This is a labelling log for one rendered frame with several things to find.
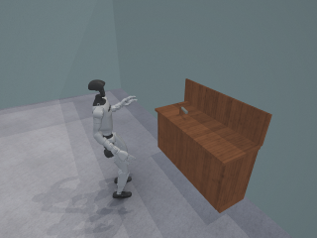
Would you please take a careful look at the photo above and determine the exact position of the right robot hand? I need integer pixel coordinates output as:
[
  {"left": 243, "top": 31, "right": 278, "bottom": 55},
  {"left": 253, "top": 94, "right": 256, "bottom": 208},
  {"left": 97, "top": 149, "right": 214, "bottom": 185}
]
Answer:
[{"left": 117, "top": 150, "right": 136, "bottom": 165}]

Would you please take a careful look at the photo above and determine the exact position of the counter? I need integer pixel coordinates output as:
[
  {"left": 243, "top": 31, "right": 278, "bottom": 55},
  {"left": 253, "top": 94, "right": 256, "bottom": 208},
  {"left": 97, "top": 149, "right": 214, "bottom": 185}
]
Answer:
[{"left": 155, "top": 78, "right": 272, "bottom": 213}]

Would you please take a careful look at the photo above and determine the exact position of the robot right shin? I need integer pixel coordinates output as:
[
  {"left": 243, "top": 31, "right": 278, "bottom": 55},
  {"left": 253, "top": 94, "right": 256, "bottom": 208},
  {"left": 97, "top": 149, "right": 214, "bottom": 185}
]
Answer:
[{"left": 117, "top": 172, "right": 129, "bottom": 194}]

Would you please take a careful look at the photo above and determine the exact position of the robot right upper arm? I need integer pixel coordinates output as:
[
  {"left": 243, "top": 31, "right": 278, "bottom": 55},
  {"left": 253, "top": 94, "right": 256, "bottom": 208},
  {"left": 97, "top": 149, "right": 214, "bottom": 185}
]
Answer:
[{"left": 92, "top": 106, "right": 104, "bottom": 139}]

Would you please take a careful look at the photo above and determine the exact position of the right robot forearm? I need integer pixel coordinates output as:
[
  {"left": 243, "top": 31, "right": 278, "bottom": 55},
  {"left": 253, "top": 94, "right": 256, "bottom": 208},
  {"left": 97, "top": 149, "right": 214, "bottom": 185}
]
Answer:
[{"left": 94, "top": 133, "right": 120, "bottom": 155}]

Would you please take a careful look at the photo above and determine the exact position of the left robot forearm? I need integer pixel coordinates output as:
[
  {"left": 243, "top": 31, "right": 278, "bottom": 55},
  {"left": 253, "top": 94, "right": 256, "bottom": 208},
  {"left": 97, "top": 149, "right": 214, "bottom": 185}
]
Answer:
[{"left": 111, "top": 102, "right": 123, "bottom": 112}]

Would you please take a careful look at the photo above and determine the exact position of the right robot thigh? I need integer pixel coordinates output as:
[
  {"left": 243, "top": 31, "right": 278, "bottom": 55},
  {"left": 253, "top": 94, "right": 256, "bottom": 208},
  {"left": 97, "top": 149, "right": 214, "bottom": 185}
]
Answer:
[{"left": 104, "top": 148, "right": 129, "bottom": 175}]

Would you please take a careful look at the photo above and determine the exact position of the left robot hand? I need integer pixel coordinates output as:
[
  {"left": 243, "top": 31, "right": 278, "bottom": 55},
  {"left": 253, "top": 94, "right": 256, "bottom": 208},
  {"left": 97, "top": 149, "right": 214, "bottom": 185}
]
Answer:
[{"left": 120, "top": 96, "right": 138, "bottom": 107}]

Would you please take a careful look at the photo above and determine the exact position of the tap lever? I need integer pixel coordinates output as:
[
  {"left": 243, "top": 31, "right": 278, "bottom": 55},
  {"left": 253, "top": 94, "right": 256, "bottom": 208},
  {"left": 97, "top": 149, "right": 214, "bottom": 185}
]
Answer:
[{"left": 181, "top": 106, "right": 188, "bottom": 114}]

